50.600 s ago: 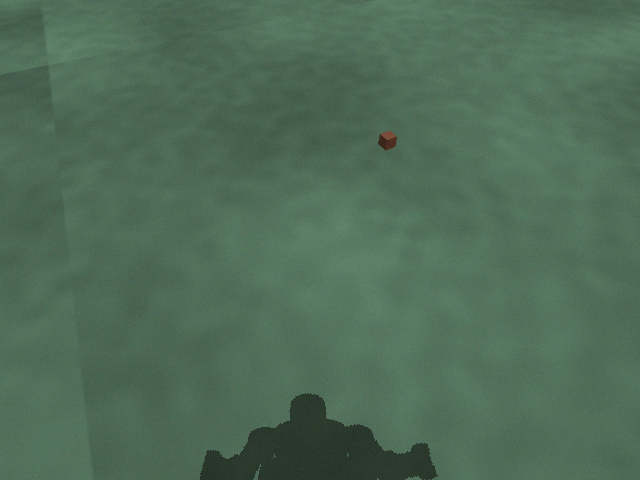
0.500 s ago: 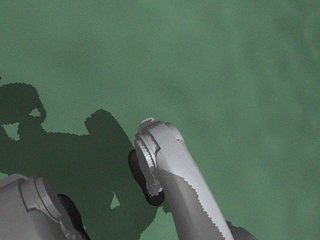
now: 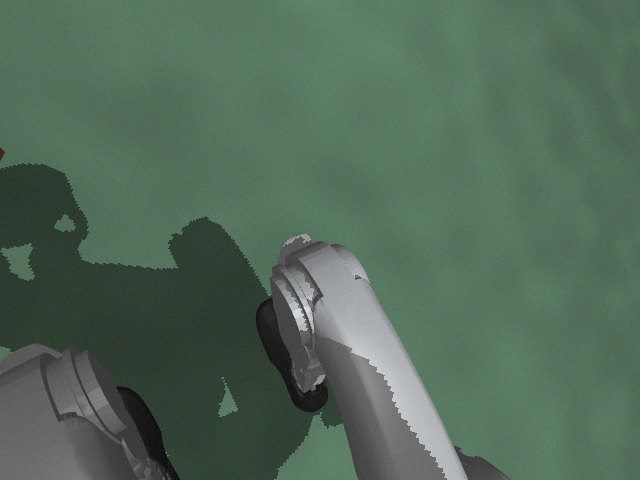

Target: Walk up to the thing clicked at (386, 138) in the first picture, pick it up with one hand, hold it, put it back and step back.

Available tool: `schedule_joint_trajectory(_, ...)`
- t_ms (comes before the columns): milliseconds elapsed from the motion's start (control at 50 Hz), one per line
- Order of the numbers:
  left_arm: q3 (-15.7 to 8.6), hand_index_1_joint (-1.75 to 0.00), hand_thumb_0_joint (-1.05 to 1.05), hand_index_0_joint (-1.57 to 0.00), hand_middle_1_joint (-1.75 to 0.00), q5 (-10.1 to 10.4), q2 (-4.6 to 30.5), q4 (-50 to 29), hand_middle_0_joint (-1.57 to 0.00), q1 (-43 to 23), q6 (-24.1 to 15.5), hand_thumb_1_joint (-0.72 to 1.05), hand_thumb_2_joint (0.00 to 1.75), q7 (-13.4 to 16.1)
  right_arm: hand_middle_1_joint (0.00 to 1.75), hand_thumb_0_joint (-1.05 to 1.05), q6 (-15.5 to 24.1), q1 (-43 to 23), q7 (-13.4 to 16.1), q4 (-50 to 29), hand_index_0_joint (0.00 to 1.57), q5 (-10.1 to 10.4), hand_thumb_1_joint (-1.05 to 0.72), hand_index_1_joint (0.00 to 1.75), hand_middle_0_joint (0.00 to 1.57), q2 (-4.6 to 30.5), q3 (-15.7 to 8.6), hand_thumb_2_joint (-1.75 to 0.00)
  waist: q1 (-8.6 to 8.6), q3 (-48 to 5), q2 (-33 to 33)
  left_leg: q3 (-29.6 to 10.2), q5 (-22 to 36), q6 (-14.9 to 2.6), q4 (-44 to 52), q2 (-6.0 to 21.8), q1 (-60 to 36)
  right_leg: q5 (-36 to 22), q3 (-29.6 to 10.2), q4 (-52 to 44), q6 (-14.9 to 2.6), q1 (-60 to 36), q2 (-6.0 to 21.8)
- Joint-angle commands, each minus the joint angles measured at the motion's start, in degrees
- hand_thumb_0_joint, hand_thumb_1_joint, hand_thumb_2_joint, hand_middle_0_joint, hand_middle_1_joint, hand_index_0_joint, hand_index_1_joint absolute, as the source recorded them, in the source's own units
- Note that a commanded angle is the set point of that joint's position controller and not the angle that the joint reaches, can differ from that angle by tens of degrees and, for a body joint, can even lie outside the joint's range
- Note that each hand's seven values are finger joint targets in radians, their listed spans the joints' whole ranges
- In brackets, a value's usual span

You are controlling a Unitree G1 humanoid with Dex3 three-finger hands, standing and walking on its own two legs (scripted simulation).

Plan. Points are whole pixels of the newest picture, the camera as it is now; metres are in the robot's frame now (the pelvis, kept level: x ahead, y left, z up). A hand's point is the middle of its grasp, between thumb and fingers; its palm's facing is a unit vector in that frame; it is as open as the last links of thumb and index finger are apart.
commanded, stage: rise first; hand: left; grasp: from above
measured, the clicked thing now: out of the picture +0.56 +0.24 -0.30
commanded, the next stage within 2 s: approach in 0.16 s
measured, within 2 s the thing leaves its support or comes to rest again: neither
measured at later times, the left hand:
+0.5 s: hand out of the picture +0.52 +0.26 -0.19, palm faces -0.31 -0.32 -0.90, open 11.8 cm
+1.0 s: hand out of the picture +0.54 +0.23 -0.22, palm faces -0.33 -0.30 -0.90, open 13.1 cm
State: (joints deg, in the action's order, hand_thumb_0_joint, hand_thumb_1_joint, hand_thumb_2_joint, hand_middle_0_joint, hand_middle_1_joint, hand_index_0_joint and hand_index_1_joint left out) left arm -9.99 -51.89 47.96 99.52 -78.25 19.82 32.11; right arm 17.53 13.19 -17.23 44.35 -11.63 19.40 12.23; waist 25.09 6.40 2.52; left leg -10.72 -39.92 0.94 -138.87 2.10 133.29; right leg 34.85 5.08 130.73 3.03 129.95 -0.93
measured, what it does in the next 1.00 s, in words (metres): stands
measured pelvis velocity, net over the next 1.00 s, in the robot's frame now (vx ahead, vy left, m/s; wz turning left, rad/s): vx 0.00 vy -0.01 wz -0.03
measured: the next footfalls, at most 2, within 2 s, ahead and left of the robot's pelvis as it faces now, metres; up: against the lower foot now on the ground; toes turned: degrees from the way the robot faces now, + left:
none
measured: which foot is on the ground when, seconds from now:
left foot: down 0.00-1.00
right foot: down 0.00-1.00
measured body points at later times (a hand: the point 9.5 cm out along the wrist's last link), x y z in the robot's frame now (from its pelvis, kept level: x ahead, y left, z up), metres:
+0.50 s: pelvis +0.00 +0.00 +0.00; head +0.29 +0.07 +0.34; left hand +0.53 +0.27 -0.14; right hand -0.04 -0.25 -0.06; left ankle +0.07 +0.13 -0.30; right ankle +0.12 -0.13 -0.30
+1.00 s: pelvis +0.00 -0.01 +0.00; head +0.31 +0.04 +0.32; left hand +0.55 +0.24 -0.16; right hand -0.07 -0.24 -0.05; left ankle +0.07 +0.13 -0.30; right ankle +0.12 -0.13 -0.30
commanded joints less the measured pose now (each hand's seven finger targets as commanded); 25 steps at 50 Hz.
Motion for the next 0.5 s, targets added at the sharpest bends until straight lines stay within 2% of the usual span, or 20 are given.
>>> schedule_joint_trajectory(0, 0.9, -0.69, 0.0, -0.44, -0.68, -2.2, 9.1, -12.6, -0.46, -23.5, -0.9, -0.18, 0.68, 3.2, 0.3, 0.0, -0.1, 16.0, -0.4, 2.4, 0.2, 0.3, -0.9, 0.3, 0.2, 17.6, -4.7, -0.9, 3.04, -42.7, -29.9, 5.3, 12.7, -0.53, 14.6, 0.4, -30.6, -12.9, 7.0, -10.5, -4.42, -24.9, -2.1)
schedule_joint_trajectory(20, 1.6, -0.7, 0.0, -0.44, -0.69, -2.0, 8.2, -11.5, -0.45, -23.3, -0.5, -0.19, 0.68, 3.2, 0.3, 0.0, -0.1, 14.8, -0.6, 1.4, 0.2, 0.3, -0.9, 0.3, 0.2, 17.5, -4.5, -0.9, 3.1, -42.4, -30.2, 5.7, 12.6, -0.48, 14.1, 0.5, -30.7, -12.8, 7.0, -10.5, -4.51, -24.8, -2.4)
schedule_joint_trajectory(40, 0.7, -0.7, 0.0, -0.43, -0.69, -2.3, 10.1, -12.2, -0.44, -23.6, -0.5, -0.2, 0.7, 3.6, 0.3, 0.0, -0.1, 15.1, -0.6, 2.2, 0.2, 0.5, -0.9, 0.3, 0.2, 18.2, -4.9, -0.9, 2.66, -43.6, -30.6, 5.4, 12.8, -0.47, 14.4, 0.5, -31.3, -13.2, 7.1, -10.5, -4.49, -24.5, -2.3)
schedule_joint_trajectory(80, 1.1, -0.7, 0.0, -0.43, -0.68, -2.7, 9.0, -10.9, -0.44, -22.4, -0.2, -0.2, 0.7, 3.4, 0.3, 0.0, -0.3, 15.2, -0.9, 2.2, 0.2, 0.4, -0.9, 0.3, 0.2, 17.7, -4.9, -0.9, 3.0, -41.8, -29.7, 5.9, 12.0, -0.8, 14.2, 0.3, -28.7, -12.6, 6.9, -10.9, -4.37, -24.4, -2.3)
schedule_joint_trajectory(100, 1.2, -0.69, 0.0, -0.43, -0.68, -2.9, 9.6, -10.5, -0.45, -21.7, 0.1, -0.2, 0.7, 3.2, 0.3, 0.0, -0.4, 15.1, -1.0, 2.0, 0.2, 0.6, -0.9, 0.3, 0.2, 17.9, -4.9, -0.9, 2.61, -41.6, -29.3, 6.1, 11.4, -0.97, 14.4, 0.3, -28.1, -12.1, 6.6, -11.4, -4.31, -24.9, -2.6)
schedule_joint_trajectory(160, 0.8, -0.68, 0.0, -0.44, -0.66, -2.6, 9.5, -9.1, -0.47, -18.7, 0.8, -0.19, 0.71, 2.4, 0.3, 0.0, -0.8, 15.7, -0.8, 2.1, 0.2, 0.8, -0.9, 0.3, 0.2, 17.9, -5.2, -0.9, 1.81, -42.2, -27.5, 6.3, 12.7, -1.1, 14.3, 0.1, -27.0, -12.9, 6.2, -11.5, -4.15, -26.0, -2.6)
schedule_joint_trajectory(200, 1.3, -0.7, 0.0, -0.43, -0.68, -2.1, 8.0, -6.4, -0.45, -16.9, 1.4, -0.19, 0.7, 2.1, 0.3, 0.0, -1.0, 16.6, -0.9, 2.5, 0.2, 0.5, -0.9, 0.3, 0.2, 17.7, -5.1, -0.9, 2.29, -40.7, -25.3, 6.3, 13.6, -1.29, 13.8, 0.1, -25.3, -13.9, 6.2, -11.5, -3.95, -26.6, -2.7)
schedule_joint_trajectory(220, 0.5, -0.7, 0.0, -0.42, -0.69, -2.4, 8.8, -6.0, -0.43, -16.0, 1.6, -0.2, 0.7, 2.1, 0.3, 0.0, -1.1, 17.5, -1.0, 3.0, 0.2, 0.6, -0.89, 0.3, 0.2, 17.8, -5.1, -0.9, 2.23, -41.3, -24.7, 5.9, 14.7, -1.28, 13.8, 0.1, -25.6, -14.6, 6.4, -11.1, -3.94, -26.5, -2.6)
schedule_joint_trajectory(240, 1.3, -0.7, 0.0, -0.43, -0.69, -1.5, 7.4, -6.1, -0.44, -16.7, 1.6, -0.19, 0.69, 1.7, 0.3, 0.0, -1.0, 16.7, -0.9, 2.3, 0.2, 0.5, -0.89, 0.3, 0.2, 17.5, -5.0, -0.9, 2.94, -39.5, -23.6, 5.9, 13.9, -1.5, 13.8, 0.1, -24.2, -14.1, 6.3, -11.3, -3.88, -26.3, -2.7)
schedule_joint_trajectory(260, 0.8, -0.77, 0.0, -0.38, -0.74, -1.5, 7.9, -4.9, -0.41, -15.7, 1.6, -0.24, 0.77, 1.7, 0.3, 0.0, -1.1, 17.4, -0.9, 2.7, 0.2, 0.5, -0.89, 0.3, 0.2, 17.6, -4.8, -0.89, 2.95, -39.3, -22.9, 5.5, 14.5, -1.46, 13.8, 0.2, -24.6, -14.4, 6.6, -11.1, -3.82, -25.9, -2.6)
schedule_joint_trajectory(280, 1.3, -0.79, 0.0, -0.38, -0.77, -1.4, 7.8, -4.2, -0.41, -16.7, 1.4, -0.24, 0.82, 1.8, 0.3, 0.0, -1.0, 16.8, -0.6, 2.3, 0.2, 0.6, -0.89, 0.3, 0.2, 17.8, -4.8, -0.89, 3.21, -38.6, -22.2, 5.4, 12.9, -1.69, 13.7, 0.3, -23.7, -13.3, 6.4, -11.6, -3.74, -25.9, -2.8)
schedule_joint_trajectory(300, 1.4, -0.81, 0.0, -0.39, -0.78, -1.7, 7.7, -3.6, -0.41, -17.9, 0.9, -0.23, 0.84, 2.0, 0.3, 0.0, -0.8, 17.1, -0.6, 3.0, 0.2, 0.5, -0.89, 0.3, 0.2, 17.3, -4.1, -0.89, 4.13, -37.0, -21.9, 5.0, 11.7, -1.78, 14.0, 0.1, -22.6, -12.2, 6.7, -11.6, -3.72, -25.0, -2.7)
schedule_joint_trajectory(320, 2.8, -0.81, 0.0, -0.4, -0.79, -1.2, 5.4, -4.3, -0.42, -19.3, 0.3, -0.22, 0.85, 1.8, 0.3, 0.0, -0.6, 16.6, -0.5, 2.9, 0.2, 0.3, -0.89, 0.3, 0.2, 17.3, -4.2, -0.89, 5.47, -35.1, -22.0, 4.9, 9.7, -1.85, 14.2, -0.1, -22.3, -10.6, 6.8, -11.9, -3.73, -23.7, -2.6)
schedule_joint_trajectory(340, 3.1, -0.83, 0.0, -0.4, -0.8, -1.3, 5.8, -3.2, -0.43, -19.9, -0.3, -0.21, 0.86, 2.0, 0.3, 0.0, -0.3, 16.9, -0.2, 3.3, 0.2, 0.0, -0.89, 0.3, 0.2, 17.7, -4.3, -0.89, 5.71, -34.7, -20.7, 5.0, 8.2, -2.0, 14.2, 0.0, -21.4, -9.4, 6.7, -12.6, -3.58, -24.9, -2.9)
schedule_joint_trajectory(380, 4.7, -0.83, 0.0, -0.4, -0.82, -0.8, 4.0, -4.7, -0.41, -22.8, -1.6, -0.21, 0.84, 2.1, 0.3, 0.0, 0.5, 15.8, -0.1, 3.2, 0.2, -0.6, -0.89, 0.3, 0.2, 17.1, -3.6, -0.89, 7.01, -33.7, -21.0, 4.9, 6.5, -1.86, 14.0, -0.4, -22.0, -7.8, 6.8, -13.0, -3.51, -24.1, -2.7)
schedule_joint_trajectory(480, 6.8, -0.88, 0.0, -0.33, -0.87, -1.2, 1.0, -6.1, -0.35, -30.0, -2.8, -0.29, 0.86, 5.2, 0.3, 0.0, 1.5, 15.4, 0.0, 4.9, 0.2, -1.9, -0.9, 0.3, 0.2, 19.0, -3.6, -0.9, 8.96, -37.8, -28.1, 4.1, 7.6, -0.31, 14.8, -0.1, -30.6, -9.9, 8.2, -12.3, -4.27, -23.8, -2.4)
